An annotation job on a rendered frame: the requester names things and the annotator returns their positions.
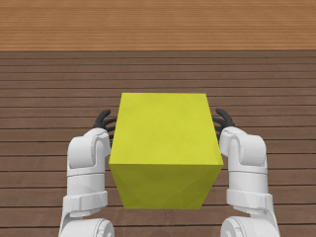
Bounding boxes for robot right forearm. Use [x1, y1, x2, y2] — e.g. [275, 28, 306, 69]
[219, 126, 280, 237]

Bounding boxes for robot left hand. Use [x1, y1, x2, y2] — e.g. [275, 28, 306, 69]
[93, 109, 118, 148]

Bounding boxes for robot right hand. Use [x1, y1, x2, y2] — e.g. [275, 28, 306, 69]
[212, 108, 235, 146]

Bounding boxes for robot left forearm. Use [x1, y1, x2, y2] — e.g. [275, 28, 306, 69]
[58, 127, 112, 237]

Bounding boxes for robot left upper arm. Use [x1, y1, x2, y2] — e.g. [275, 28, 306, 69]
[60, 218, 115, 237]

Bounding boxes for robot right upper arm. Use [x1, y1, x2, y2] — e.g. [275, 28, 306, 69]
[220, 216, 279, 237]

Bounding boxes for carton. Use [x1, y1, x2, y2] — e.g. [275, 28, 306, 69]
[109, 93, 224, 209]

